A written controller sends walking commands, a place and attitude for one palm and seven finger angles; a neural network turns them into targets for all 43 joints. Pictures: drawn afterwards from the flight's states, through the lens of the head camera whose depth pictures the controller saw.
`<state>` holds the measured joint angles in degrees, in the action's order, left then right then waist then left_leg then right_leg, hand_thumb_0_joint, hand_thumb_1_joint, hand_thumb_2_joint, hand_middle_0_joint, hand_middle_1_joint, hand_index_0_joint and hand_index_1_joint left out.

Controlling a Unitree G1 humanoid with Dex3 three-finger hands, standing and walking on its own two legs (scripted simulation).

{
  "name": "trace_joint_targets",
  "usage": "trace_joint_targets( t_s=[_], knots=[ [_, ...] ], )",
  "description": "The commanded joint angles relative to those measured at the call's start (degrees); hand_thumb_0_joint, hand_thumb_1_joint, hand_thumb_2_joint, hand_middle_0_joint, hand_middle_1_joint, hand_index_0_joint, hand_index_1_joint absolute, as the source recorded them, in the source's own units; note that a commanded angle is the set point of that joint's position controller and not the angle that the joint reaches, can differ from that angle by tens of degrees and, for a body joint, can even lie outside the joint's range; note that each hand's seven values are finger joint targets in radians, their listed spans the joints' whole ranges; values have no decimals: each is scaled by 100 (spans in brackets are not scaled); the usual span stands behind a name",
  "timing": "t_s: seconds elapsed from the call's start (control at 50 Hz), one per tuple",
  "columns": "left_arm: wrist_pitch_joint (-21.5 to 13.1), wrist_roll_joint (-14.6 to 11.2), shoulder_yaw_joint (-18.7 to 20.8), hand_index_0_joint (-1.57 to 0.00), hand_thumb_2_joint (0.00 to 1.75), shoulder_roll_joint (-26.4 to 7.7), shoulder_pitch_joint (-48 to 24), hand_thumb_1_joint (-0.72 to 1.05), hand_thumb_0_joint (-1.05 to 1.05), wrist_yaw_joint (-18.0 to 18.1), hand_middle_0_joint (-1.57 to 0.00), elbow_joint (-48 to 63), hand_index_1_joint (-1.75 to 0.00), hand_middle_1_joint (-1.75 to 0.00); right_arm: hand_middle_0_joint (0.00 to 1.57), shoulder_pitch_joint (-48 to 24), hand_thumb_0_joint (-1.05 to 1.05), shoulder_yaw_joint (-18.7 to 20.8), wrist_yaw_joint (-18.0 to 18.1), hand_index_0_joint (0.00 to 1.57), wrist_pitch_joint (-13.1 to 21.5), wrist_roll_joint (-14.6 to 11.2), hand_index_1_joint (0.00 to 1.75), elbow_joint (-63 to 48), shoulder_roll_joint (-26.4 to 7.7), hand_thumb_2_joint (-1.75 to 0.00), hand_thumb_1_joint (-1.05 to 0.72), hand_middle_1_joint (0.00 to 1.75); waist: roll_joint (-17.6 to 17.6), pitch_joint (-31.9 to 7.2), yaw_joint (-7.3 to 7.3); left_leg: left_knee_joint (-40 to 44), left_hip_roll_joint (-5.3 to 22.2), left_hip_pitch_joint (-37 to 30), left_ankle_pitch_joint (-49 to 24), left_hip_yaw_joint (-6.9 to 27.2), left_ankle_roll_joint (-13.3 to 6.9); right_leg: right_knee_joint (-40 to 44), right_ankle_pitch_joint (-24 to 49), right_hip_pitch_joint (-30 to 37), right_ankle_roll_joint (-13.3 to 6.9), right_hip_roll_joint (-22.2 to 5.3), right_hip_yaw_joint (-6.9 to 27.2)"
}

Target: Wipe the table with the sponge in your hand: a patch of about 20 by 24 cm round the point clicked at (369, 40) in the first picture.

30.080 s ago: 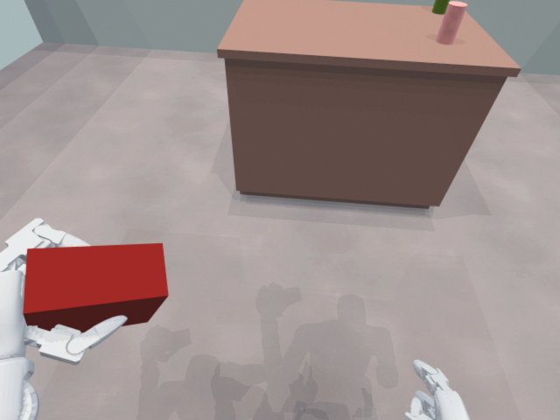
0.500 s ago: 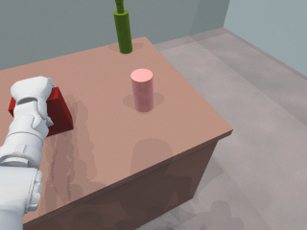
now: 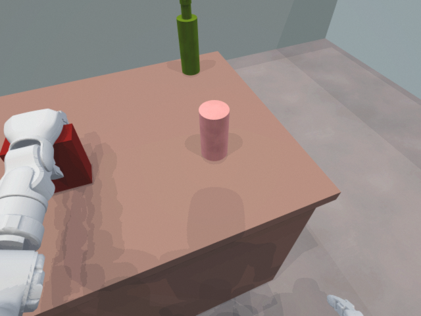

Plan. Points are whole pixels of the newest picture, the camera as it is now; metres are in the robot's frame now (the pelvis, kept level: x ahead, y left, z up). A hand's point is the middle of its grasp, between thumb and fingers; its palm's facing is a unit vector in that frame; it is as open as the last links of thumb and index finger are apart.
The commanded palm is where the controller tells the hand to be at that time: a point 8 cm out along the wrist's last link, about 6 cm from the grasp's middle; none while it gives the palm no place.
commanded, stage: wipe back along the first lane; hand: left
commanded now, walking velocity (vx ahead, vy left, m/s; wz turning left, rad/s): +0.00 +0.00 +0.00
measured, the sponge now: (56, 168) +0.38 +0.35 +0.06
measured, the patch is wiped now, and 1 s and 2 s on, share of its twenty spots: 1.00 1.00 1.00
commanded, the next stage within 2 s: lift the sponge slowly off the table in 1.64 s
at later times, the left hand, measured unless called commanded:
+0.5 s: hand (39, 171) +0.34 +0.34 +0.11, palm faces -0.03 -0.02 -1.00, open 10.1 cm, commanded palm +0.31 +0.33 +0.14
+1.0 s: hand (40, 188) +0.30 +0.32 +0.10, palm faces +0.02 -0.01 -1.00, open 10.1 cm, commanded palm +0.26 +0.30 +0.14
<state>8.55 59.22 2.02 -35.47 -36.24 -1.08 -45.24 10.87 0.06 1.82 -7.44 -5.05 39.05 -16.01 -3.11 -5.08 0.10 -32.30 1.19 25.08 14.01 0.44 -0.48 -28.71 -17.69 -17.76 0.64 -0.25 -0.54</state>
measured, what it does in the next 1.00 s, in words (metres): stands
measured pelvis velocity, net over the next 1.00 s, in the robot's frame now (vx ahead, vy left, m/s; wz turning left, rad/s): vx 0.00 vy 0.00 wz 0.01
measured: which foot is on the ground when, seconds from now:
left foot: down 0.00-1.00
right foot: down 0.00-1.00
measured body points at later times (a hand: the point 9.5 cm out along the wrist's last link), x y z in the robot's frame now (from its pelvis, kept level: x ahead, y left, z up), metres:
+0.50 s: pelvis +0.00 +0.00 +0.00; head +0.01 -0.03 +0.45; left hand +0.34 +0.34 +0.16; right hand +0.17 -0.25 -0.11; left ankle +0.02 +0.11 -0.73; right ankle -0.04 -0.14 -0.73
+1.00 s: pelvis +0.00 +0.00 +0.00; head +0.00 -0.03 +0.45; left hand +0.30 +0.32 +0.16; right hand +0.19 -0.24 -0.10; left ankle +0.02 +0.11 -0.73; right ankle -0.04 -0.14 -0.73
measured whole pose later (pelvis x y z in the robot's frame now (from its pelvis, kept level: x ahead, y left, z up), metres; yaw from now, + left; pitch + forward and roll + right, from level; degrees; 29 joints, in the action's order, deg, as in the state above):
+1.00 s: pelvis +0.00 +0.00 +0.00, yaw +1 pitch +3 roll -1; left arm 17.2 54.1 0.4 -31.7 -10.2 0.2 -13.2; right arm 7.4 -0.7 0.9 -8.5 -5.0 36.6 -16.4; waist -5.2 -4.6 3.3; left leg -32.3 0.9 20.2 14.7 1.1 -0.2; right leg -28.7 -18.7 -12.6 0.6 -0.4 -1.2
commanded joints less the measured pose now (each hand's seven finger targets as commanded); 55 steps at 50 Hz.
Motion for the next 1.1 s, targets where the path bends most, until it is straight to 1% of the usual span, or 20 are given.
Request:
trace_joint_targets(
  t_s=[0.0, 0.04, 0.1, 0.18, 0.24, 0.26, 0.3, 0.34, 0.38, 0.4, 0.52, 0.62, 0.66, 0.74, 0.8, 0.84, 0.96, 1.0, 1.02, 1.08],
  knots=[
    [1, 163, 680, -120, 130, -2285, -2000, 10, 0, 73, -120, 1083, -160, -160, 20, -180, 0, 307, 66, 20, 134, 22, 30, -712, -900, -90, -90, 30, -203, -1775, 79, 123, -189, -1596, -2089, 14, -303, 239, 2182, 154, -460, 270, -225],
    [-1, 92, 401, -120, 130, -1854, -1621, 10, 0, -11, -120, 1099, -160, -160, 20, -193, 0, 315, 45, 20, 113, 15, 30, -752, -884, -90, -90, 30, -202, -1645, 35, 85, -178, -1673, -2123, 3, -311, 250, 2156, -1, -433, 279, -258],
    [-74, -53, 409, -120, 130, -1703, -1222, 10, 0, -97, -120, 1536, -160, -160, 20, -295, 0, 327, 29, 20, 93, 17, 30, -850, -869, -90, -90, 30, -164, -1763, 71, 55, -169, -1777, -2362, 19, -326, 269, 2354, 122, -434, 280, -233],
    [15, -179, 328, -120, 130, -1467, -713, 10, 0, -96, -120, 1820, -160, -160, 20, -403, 0, 335, 2, 20, 49, 10, 30, -880, -869, -90, -90, 30, -29, -1586, 95, 32, -187, -1743, -2293, 2, -328, 276, 2357, 104, -412, 287, -256],
    [138, -264, 527, -120, 130, -1603, -313, 10, 0, -86, -120, 1944, -160, -160, 20, -507, 0, 311, 4, 20, 20, 8, 30, -890, -893, -90, -90, 30, 81, -1422, 153, 85, -207, -1597, -2181, 4, -320, 283, 2354, 210, -404, 284, -276],
    [177, -285, 337, -120, 130, -1398, -357, 10, 0, -95, -120, 2037, -160, -160, 20, -564, 0, 303, 9, 20, 22, 6, 30, -914, -883, -90, -90, 30, 66, -1382, 132, 104, -220, -1590, -2058, -30, -325, 310, 2295, 188, -393, 282, -267],
    [200, -277, 523, -120, 130, -1590, -178, 10, 0, -73, -120, 2304, -160, -160, 20, -650, 0, 300, 4, 20, 35, 12, 30, -927, -875, -90, -90, 30, -46, -1424, 206, 133, -218, -1628, -2064, 14, -319, 296, 2251, 283, -424, 277, -258],
    [277, -284, 355, -120, 130, -1325, 141, 10, 0, -83, -120, 2437, -160, -160, 20, -705, 0, 291, -6, 20, 52, 8, 30, -992, -831, -90, -90, 30, -38, -1391, 216, 127, -230, -1632, -2055, 6, -322, 294, 2190, 264, -409, 285, -279],
    [363, -303, 387, -120, 130, -1355, 240, 10, 0, -97, -120, 2353, -160, -160, 20, -754, 0, 261, 9, 20, 40, 9, 30, -980, -849, -90, -90, 30, 184, -1201, 198, 156, -245, -1495, -1795, -21, -316, 333, 2108, 257, -394, 287, -273],
    [372, -322, 495, -120, 130, -1461, 288, 10, 0, -98, -120, 2404, -160, -160, 20, -796, 0, 259, 12, 20, 44, 9, 30, -958, -862, -90, -90, 30, 85, -1168, 220, 183, -243, -1490, -1775, 0, -310, 341, 2083, 283, -411, 278, -259],
    [500, -257, 151, -120, 130, -1167, 253, 10, 0, -160, -120, 2277, -160, -160, 20, -887, 0, 208, 61, 20, 62, -2, 30, -996, -820, -90, -90, 30, 14, -923, 200, 266, -272, -1427, -1216, 21, -291, 421, 1438, 77, -417, 294, -279],
    [476, -345, 155, -120, 130, -1023, 643, 10, 0, -172, -120, 2396, -160, -160, 20, -933, 0, 203, 50, 20, 71, 5, 30, -1061, -803, -90, -90, 30, 187, -1018, 264, 237, -259, -1432, -1308, 28, -278, 382, 1590, 201, -413, 300, -288],
    [500, -380, 13, -120, 130, -788, 863, 10, 0, -168, -120, 2492, -160, -160, 20, -1011, 0, 193, 29, 20, 72, -7, 30, -1103, -767, -90, -90, 30, 122, -885, 273, 252, -249, -1417, -1264, 31, -267, 397, 1530, 126, -407, 299, -293],
    [586, -437, 48, -120, 130, -770, 1114, 10, 0, -133, -120, 2731, -160, -160, 20, -1097, 0, 177, 13, 20, 88, -11, 30, -1133, -758, -90, -90, 30, 133, -861, 307, 260, -244, -1393, -1268, 42, -260, 371, 1551, 195, -405, 293, -289],
    [652, -505, -112, -120, 130, -541, 1229, 10, 0, -128, -120, 3104, -160, -160, 20, -1189, 0, 176, -6, 20, 117, -2, 30, -1174, -750, -90, -90, 30, 173, -908, 315, 292, -224, -1460, -1290, 71, -263, 365, 1545, 235, -408, 303, -293],
    [727, -526, 12, -120, 130, -621, 1596, 10, 0, -108, -120, 3153, -160, -160, 20, -1200, 0, 171, -10, 20, 144, -1, 30, -1183, -737, -90, -90, 30, 225, -946, 372, 264, -242, -1437, -1356, 60, -263, 334, 1639, 336, -394, 298, -301],
    [897, -645, 6, -120, 130, -435, 2370, 10, 0, -92, -120, 3803, -160, -160, 20, -1368, 0, 144, -65, 20, 198, 14, 30, -1270, -697, -90, -90, 30, 275, -815, 457, 257, -232, -1426, -1517, 72, -246, 283, 1819, 423, -376, 305, -325],
    [948, -690, 142, -120, 130, -576, 2297, 10, 0, -73, -120, 3991, -160, -160, 20, -1434, 0, 143, -55, 20, 210, 23, 30, -1239, -715, -90, -90, 30, 258, -728, 441, 297, -203, -1423, -1412, 71, -231, 306, 1739, 412, -377, 294, -302],
    [982, -701, 48, -120, 130, -440, 2427, 10, 0, -71, -120, 4068, -160, -160, 20, -1438, 0, 136, -47, 20, 224, 28, 30, -1295, -682, -90, -90, 30, 294, -744, 474, 289, -234, -1414, -1399, 58, -239, 303, 1713, 427, -362, 303, -328],
    [1067, -755, 124, -120, 130, -506, 2584, 10, 0, -58, -120, 4188, -160, -160, 20, -1498, 0, 105, -29, 20, 232, 26, 30, -1278, -676, -90, -90, 30, 315, -663, 491, 297, -233, -1407, -1375, 44, -223, 328, 1735, 430, -346, 281, -301]
  ],
)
